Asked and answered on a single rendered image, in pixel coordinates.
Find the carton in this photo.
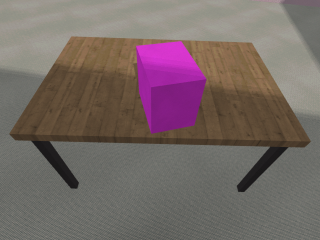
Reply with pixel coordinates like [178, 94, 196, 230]
[136, 41, 207, 134]

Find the table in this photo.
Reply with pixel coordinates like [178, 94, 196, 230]
[9, 36, 311, 192]

